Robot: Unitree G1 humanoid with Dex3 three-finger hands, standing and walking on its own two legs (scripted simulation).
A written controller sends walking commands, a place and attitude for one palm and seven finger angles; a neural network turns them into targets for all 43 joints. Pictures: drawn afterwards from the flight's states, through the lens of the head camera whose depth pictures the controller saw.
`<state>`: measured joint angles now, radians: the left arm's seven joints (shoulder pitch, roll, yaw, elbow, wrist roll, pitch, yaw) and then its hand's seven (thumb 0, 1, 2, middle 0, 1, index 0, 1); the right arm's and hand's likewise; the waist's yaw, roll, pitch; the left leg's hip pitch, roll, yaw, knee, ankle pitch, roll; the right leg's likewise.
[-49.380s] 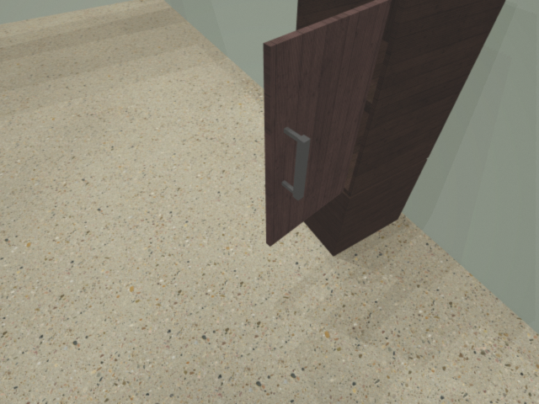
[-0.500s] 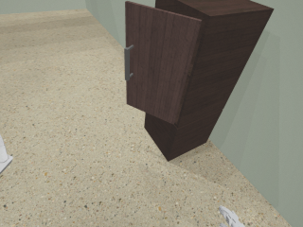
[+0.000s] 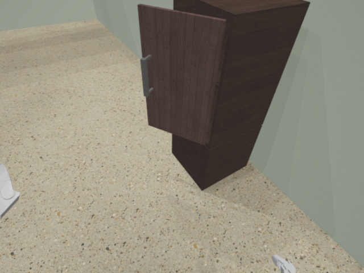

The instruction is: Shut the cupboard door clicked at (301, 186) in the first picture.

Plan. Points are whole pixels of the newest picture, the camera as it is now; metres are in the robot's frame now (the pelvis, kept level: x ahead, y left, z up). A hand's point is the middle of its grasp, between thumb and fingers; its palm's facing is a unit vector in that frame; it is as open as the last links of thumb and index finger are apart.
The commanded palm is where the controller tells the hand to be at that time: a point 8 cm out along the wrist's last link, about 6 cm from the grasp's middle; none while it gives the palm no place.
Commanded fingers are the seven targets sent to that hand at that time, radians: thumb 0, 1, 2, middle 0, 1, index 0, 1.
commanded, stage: stop stepping back and stand still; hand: left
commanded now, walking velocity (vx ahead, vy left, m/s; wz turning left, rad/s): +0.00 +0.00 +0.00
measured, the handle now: (147, 76) +0.90 +0.17 -0.01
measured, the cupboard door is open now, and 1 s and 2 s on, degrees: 32 32 32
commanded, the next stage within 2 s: let the arm hang, fingers relaxed in 0.02 s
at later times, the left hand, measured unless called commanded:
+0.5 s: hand out of the picture +0.03 +0.18 -0.18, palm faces +0.02 -0.98 -0.18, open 7.0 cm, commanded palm none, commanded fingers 0.00 0.90 0.90 -0.20 -0.30 -0.20 -0.30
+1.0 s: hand out of the picture +0.03 +0.18 -0.16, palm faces +0.00 -0.97 -0.24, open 7.4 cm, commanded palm none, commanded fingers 0.00 0.90 0.90 -0.20 -0.30 -0.20 -0.30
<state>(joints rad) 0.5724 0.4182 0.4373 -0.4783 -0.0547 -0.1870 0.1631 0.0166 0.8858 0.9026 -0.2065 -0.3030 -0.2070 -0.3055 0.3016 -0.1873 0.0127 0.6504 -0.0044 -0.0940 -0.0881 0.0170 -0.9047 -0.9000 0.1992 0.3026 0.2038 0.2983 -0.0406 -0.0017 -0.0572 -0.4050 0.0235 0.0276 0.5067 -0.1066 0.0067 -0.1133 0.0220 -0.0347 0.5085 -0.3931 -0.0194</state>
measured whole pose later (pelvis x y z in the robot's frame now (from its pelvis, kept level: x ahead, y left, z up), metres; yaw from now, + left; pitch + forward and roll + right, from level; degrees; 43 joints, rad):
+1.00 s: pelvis +0.03 -0.01 +0.01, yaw -1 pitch -3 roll +1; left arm 0.32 0.19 0.01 1.12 0.01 0.00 0.03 0.00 0.91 0.90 -0.19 -0.30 -0.20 -0.30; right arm 0.23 -0.18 0.00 1.13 -0.01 0.03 -0.03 0.01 -0.91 -0.90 0.20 0.30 0.20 0.30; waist -0.01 0.01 0.02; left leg -0.27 0.02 0.05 0.43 -0.12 0.00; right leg 0.04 0.01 -0.02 0.39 -0.38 -0.03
